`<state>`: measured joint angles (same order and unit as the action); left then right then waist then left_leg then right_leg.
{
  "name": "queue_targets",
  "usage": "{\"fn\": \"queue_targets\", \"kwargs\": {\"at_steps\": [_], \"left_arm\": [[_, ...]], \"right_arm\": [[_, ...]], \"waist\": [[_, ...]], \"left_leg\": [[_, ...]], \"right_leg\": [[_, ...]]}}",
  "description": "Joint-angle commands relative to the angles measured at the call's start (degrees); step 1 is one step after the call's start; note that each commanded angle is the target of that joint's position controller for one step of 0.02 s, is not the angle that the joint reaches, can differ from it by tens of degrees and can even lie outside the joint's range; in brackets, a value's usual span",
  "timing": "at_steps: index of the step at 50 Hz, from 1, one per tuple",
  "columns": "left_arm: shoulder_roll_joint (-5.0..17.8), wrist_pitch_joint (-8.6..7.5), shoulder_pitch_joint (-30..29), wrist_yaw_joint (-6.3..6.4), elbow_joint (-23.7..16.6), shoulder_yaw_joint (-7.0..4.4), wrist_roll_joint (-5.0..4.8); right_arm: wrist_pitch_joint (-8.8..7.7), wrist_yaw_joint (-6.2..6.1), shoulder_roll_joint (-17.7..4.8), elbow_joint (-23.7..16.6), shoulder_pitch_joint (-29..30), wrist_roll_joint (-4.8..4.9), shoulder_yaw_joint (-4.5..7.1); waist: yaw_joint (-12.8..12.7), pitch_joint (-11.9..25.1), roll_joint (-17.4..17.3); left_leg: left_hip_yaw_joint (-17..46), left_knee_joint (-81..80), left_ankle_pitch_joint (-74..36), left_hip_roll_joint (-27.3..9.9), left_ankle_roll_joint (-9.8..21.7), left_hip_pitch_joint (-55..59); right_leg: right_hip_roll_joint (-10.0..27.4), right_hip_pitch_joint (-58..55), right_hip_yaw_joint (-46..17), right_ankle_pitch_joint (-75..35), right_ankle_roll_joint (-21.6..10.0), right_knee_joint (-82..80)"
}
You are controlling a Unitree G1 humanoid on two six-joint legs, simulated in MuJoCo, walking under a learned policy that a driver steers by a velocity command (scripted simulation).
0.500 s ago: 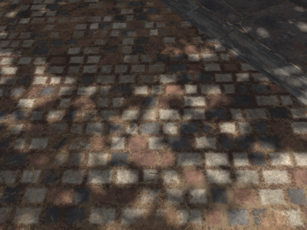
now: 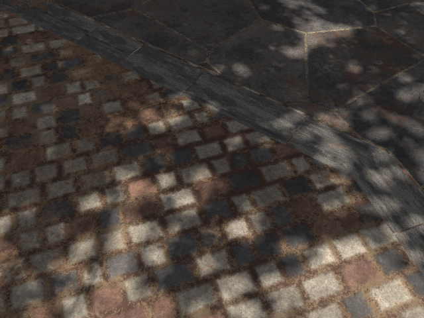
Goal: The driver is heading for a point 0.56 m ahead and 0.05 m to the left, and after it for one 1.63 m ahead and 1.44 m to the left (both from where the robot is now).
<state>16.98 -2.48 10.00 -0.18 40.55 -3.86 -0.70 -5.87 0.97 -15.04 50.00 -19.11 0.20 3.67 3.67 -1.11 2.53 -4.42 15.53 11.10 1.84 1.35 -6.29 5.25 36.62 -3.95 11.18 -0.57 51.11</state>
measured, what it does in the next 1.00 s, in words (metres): walks ahead, turning left: right foot, then left foot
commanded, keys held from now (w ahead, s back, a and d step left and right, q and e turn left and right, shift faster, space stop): w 0.32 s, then w+q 0.08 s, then q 0.36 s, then w+q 0.24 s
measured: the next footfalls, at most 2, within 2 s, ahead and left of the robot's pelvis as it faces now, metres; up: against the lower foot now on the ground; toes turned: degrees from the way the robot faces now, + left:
right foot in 0.20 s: +0.27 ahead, -0.15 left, +0.00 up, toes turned -3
left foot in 0.70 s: +0.51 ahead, +0.06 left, +0.00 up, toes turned +8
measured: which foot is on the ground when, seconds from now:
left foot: down 0.00-0.20, up 0.22-0.68, down 0.70-1.00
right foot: up 0.00-0.18, down 0.20-0.72, up 0.74-1.00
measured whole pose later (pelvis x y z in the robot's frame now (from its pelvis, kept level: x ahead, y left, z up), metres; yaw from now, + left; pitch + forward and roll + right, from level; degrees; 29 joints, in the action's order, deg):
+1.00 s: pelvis +0.43 -0.04 -0.01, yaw +17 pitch +4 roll -1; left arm 16.7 -2.6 7.3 1.1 42.0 -3.1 0.4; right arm -0.4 -0.8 -16.7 38.4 -13.0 0.5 4.3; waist 2.0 -0.3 -0.1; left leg 6.9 25.0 6.5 6.0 4.5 -21.7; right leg 2.0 30.4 -5.5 17.8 2.9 44.8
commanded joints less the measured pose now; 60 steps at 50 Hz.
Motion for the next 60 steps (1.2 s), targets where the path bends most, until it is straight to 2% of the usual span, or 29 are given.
{"fn": "queue_targets", "kwargs": {"at_steps": [1,7,10,11,12,13,14,15,17,21,25,28,32,34,35,36,37,38,39,40,42,44,52,55,56,57,58,59,60], "left_arm": [[0.36,-1.36,-4.0,-0.87,-4.48,0.7,0.08],[2.69,-1.76,-10.3,-1.92,-7.31,0.28,-0.5],[8.23,-1.62,6.92,-1.2,-2.25,-2.8,0.26],[13.27,-1.17,15.94,-0.35,-0.94,-4.0,1.15],[15.13,-1.17,16.41,-0.69,-0.62,-3.9,0.79],[10.04,-1.41,14.36,-0.94,-0.89,-2.49,0.26],[8.2,-1.67,10.62,-1.03,-1.24,-1.77,0.04],[6.84,-1.78,6.97,-1.2,-1.54,-1.34,0.37],[4.3,-2.29,3.06,-1.49,-1.73,-0.74,1.18],[5.13,-4.01,3.37,-0.98,0.73,-1.29,1.64],[5.88,-3.59,2.55,0.39,2.14,-1.26,1.99],[7.28,-2.66,4.65,1.42,3.63,-1.52,1.42],[8.83,-0.17,3.97,2.6,4.18,-2.29,0.04],[9.07,1.07,2.27,3.42,3.35,-2.5,-0.42],[8.38,1.16,3.73,3.5,3.05,-2.19,-0.08],[4.23,0.62,6.7,3.01,1.31,-0.7,2.81],[2.27,-0.13,11.13,1.86,0.31,0.45,2.61],[6.99,-0.34,8.4,1.0,1.29,-0.61,1.0],[7.42,-0.19,4.4,0.83,-0.02,-0.81,-0.08],[6.67,0.14,2.64,1.26,0.17,-0.88,0.36],[6.89,1.04,0.86,1.62,-0.84,-1.29,1.08],[5.21,0.65,1.18,1.64,-1.0,-0.91,1.3],[4.82,-2.13,-3.43,0.7,-2.52,-0.65,0.18],[4.76,-3.31,0.22,0.34,-1.71,-1.17,-0.31],[5.68,-3.47,3.59,0.55,-0.75,-1.73,-0.25],[8.93,-3.52,10.07,1.1,0.29,-2.6,0.59],[13.6,-2.99,12.66,0.93,0.82,-3.5,2.4],[13.38,-3.21,10.29,0.65,0.49,-3.79,2.38],[9.51,-3.25,7.92,0.91,-0.37,-2.84,1.23]], "right_arm": [[-0.49,-0.35,-9.71,-3.73,3.61,0.7,1.99],[1.26,-0.53,-11.82,-0.55,-1.27,1.8,2.33],[1.87,-1.09,-10.46,-0.59,-0.26,1.48,1.48],[1.42,-1.15,-6.31,-2.6,-1.44,-0.22,-0.1],[0.17,-0.86,-2.86,-2.87,-5.86,0.02,-1.32],[-0.51,-0.43,-8.69,-2.88,-1.89,1.51,0.23],[-0.92,-0.22,-9.81,-4.15,2.1,2.15,0.53],[-0.92,-0.55,-9.05,-4.08,3.89,1.51,0.51],[0.28,-0.52,-7.77,-3.37,2.47,0.84,0.71],[2.61,-0.89,-5.46,-3.58,4.02,0.96,0.49],[2.15,-0.28,-3.61,-5.24,8.54,0.15,-0.06],[2.15,0.91,-3.24,-7.99,13.67,0.05,-0.37],[2.48,2.63,-5.66,-10.9,13.88,-0.23,0.64],[2.32,2.92,-8.11,-9.88,6.5,-0.28,2.08],[2.18,2.1,-11.53,-9.1,1.39,-0.51,3.46],[2.61,0.66,-16.8,-9.76,-0.82,-0.7,4.46],[2.71,0.59,-17.91,-11.64,0.42,-1.44,4.12],[3.28,0.74,-13.89,-13.22,2.41,-0.87,3.44],[3.59,0.51,-11.27,-13.71,5.15,0.13,2.85],[4.05,0.22,-9.7,-13.51,6.6,1.17,2.43],[4.67,-0.44,-8.97,-14.58,9.67,0.57,2.06],[4.58,-1.21,-9.91,-15.67,10.3,-0.32,2.54],[5.26,-2.15,-11.75,-16.42,6.73,0.75,3.37],[5.84,-1.98,-10.31,-16.86,7.68,0.98,2.8],[5.85,-1.94,-8.53,-17.12,8.07,0.87,2.25],[5.67,-1.91,-4.33,-17.7,8.56,0.79,1.05],[4.85,-1.75,-2.1,-20.23,8.61,1.31,0.39],[4.02,-1.51,-6.4,-21.19,9.57,1.22,1.23],[3.96,-1.29,-8.93,-20.09,9.17,0.98,2.04]], "waist": [[-0.95,-0.22,-6.27],[-0.57,-1.54,-8.13],[-9.92,8.96,-6.33],[-11.98,17.17,3.38],[-8.87,22.68,14.3],[-10.04,16.97,7.85],[-8.97,9.72,5.93],[-7.18,6.36,2.06],[-3.66,3.66,2.91],[-2.54,0.59,1.1],[-3.38,-0.07,0.93],[-5.65,0.38,0.76],[-4.81,1.56,1.93],[-1.07,5.23,1.32],[1.09,8.71,-2.82],[-0.95,14.55,-14.54],[-3.54,24.15,-18.97],[-0.57,24.92,-9.35],[-1.06,18.69,-6.43],[-2.23,12.92,-1.98],[-4.46,7.2,-6.13],[-4.7,6.24,-9.14],[-2.01,6.79,-10.94],[-5.2,5.61,-10.57],[-7.06,5.41,-9.2],[-9.21,7.3,-2.62],[-8.13,5.31,9.55],[-6.85,0.73,10.62],[-6.51,-1.42,7.76]], "left_leg": [[7.65,-7.55,-15.01,-13.7,9.81,-0.28],[7.52,-3.74,-17.73,-17.41,7.85,6.41],[1.76,17.76,-31.8,-12.51,3.73,0.2],[-0.93,38.32,-12.54,-7.71,0.61,-15.83],[5.31,52.35,22.76,-0.1,-0.8,-30.94],[9.57,57.9,21.74,-3.58,-0.26,-37.42],[8.21,57.01,16.18,-6.11,0.59,-39.34],[7.4,54.26,11.18,-8.22,0.53,-37.15],[8.13,50.16,5.68,-10.62,-0.08,-31.06],[9.41,44.79,-1.53,-10.16,-1.83,-31.88],[7.11,28.76,-14.5,-7.03,-2.29,-26.53],[4.68,22.17,-18.82,-5.67,-1.81,-25.08],[2.87,18.76,-7.88,-3.96,0.8,-26.3],[0.62,14.22,-7.01,-0.55,3.03,-17.52],[4.06,9.65,-21.35,-1.11,5.35,-7.65],[20.37,14.5,-50.62,-13.62,11.43,8.36],[43.45,11.26,-52.21,-25.15,24.75,20.88],[38.35,8.92,-40.76,-21.95,22.53,17.86],[32.28,7.16,-25.13,-18.52,19.22,11.97],[29.42,3.89,-9.21,-15.58,16.2,4.48],[28.43,-1.74,10.55,-11.7,13.76,-7.92],[27.09,-3.67,12.47,-9.69,13.83,-11.88],[29.9,-0.6,17.81,-8.77,11.84,-12.76],[31.02,2.96,22.42,-6.77,9.63,-17.07],[29.56,6.88,23.68,-4.72,7.61,-21.47],[23.45,20.79,25.67,-0.46,3.93,-29.35],[13.9,34.24,23.58,5.78,2.38,-42.05],[14.12,42.47,19.1,0.01,1.7,-47.97],[14.05,45.6,14.65,-1.43,1.0,-49.26]], "right_leg": [[0.42,-1.2,2.26,-8.66,0.14,-9.96],[-2.15,-5.13,4.25,-5.57,-2.46,-19.38],[-4.26,-32.26,5.62,-7.09,-6.58,-22.65],[9.16,-50.53,-12.29,-5.88,-11.75,-22.44],[17.79,-58.71,-36.33,3.11,-18.68,-31.12],[15.94,-54.83,-33.75,8.41,-16.78,-33.05],[13.79,-47.36,-25.24,5.47,-14.73,-33.98],[11.19,-40.23,-19.65,0.91,-13.56,-35.33],[8.45,-31.11,-12.6,-6.19,-12.69,-39.09],[8.06,-27.05,-3.38,-17.11,-12.87,-43.14],[4.6,-25.34,8.63,-31.97,-9.42,-41.28],[6.1,-29.32,10.27,-33.82,-8.84,-39.29],[9.24,-37.64,10.02,-40.58,-7.62,-30.41],[7.42,-37.36,11.41,-45.48,-5.33,-18.1],[3.3,-32.91,12.96,-37.66,-2.1,-6.19],[-3.1,-16.94,13.27,-1.08,1.81,12.47],[-12.36,-1.99,3.44,31.01,4.11,28.55],[-7.96,-0.11,-3.65,26.71,3.24,30.78],[-5.85,2.49,-2.7,21.37,2.35,27.86],[-3.41,2.93,-1.83,17.43,2.22,22.15],[-2.14,-2.37,-0.81,12.19,1.84,12.45],[-3.25,-5.48,0.5,10.54,2.47,5.2],[-6.15,-12.6,0.7,4.46,3.26,-13.89],[-6.41,-22.9,1.46,1.21,1.35,-23.25],[-4.07,-29.36,0.36,1.78,0.23,-26.36],[6.14,-38.05,-9.68,9.71,-2.95,-30.67],[16.39,-41.56,-28.83,25.99,-8.52,-38.06],[19.45,-38.03,-35.27,33.33,-11.79,-40.02],[16.83,-37.21,-29.87,31.41,-10.75,-39.63]]}}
